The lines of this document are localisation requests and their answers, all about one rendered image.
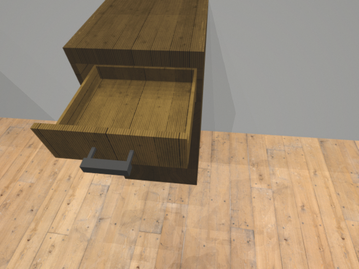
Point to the drawer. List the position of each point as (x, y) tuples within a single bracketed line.
[(120, 108)]

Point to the handle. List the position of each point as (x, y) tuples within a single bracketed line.
[(103, 166)]

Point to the cabinet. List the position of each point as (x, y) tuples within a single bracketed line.
[(147, 33)]

